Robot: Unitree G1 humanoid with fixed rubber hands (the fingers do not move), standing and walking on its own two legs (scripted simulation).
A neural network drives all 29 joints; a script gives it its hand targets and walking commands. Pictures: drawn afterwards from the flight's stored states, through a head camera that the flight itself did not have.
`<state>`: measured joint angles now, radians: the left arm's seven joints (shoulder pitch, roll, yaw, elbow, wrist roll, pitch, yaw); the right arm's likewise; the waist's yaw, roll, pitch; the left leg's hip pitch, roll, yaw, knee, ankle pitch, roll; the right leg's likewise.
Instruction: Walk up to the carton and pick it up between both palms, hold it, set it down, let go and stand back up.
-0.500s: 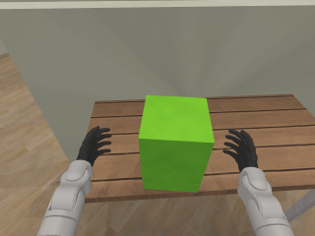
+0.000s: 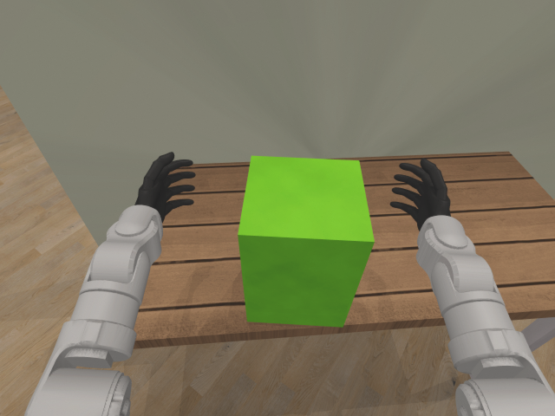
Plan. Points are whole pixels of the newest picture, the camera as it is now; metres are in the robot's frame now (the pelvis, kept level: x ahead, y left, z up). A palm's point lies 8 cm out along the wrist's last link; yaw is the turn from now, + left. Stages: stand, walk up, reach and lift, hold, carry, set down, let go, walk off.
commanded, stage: reach and lift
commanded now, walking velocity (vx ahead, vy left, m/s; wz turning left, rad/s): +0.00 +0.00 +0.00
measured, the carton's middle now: (299, 246) +0.43 -0.04 -0.02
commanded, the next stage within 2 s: none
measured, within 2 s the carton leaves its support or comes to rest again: neither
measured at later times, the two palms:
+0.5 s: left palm (156, 173) +0.43 +0.18 +0.16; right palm (432, 186) +0.40 -0.22 +0.15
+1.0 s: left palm (177, 216) +0.42 +0.17 +0.07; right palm (407, 226) +0.40 -0.20 +0.07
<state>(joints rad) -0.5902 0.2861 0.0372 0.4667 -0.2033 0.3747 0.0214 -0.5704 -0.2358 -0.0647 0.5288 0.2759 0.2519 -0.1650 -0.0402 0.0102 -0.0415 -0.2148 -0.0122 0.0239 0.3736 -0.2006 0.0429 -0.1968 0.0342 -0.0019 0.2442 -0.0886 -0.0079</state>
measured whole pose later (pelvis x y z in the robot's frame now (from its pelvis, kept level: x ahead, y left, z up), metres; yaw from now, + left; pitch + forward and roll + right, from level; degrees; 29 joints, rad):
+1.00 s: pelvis +0.00 -0.01 -0.01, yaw +2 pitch +12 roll -1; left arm -0.85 0.26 0.02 1.25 -0.19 -0.14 -0.02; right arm -0.79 -0.13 -0.09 1.08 0.17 -0.05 -0.13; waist -0.10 0.02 -0.17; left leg -0.44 -0.02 -0.01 0.43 -0.19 0.03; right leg -0.43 0.02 -0.03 0.35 -0.12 -0.01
